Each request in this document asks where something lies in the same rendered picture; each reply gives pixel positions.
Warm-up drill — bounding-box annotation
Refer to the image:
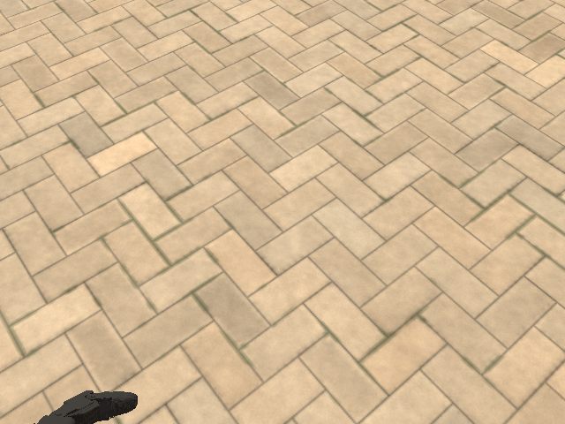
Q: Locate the left robot hand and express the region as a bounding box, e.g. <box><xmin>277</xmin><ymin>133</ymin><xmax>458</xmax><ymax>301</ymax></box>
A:
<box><xmin>34</xmin><ymin>390</ymin><xmax>138</xmax><ymax>424</ymax></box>

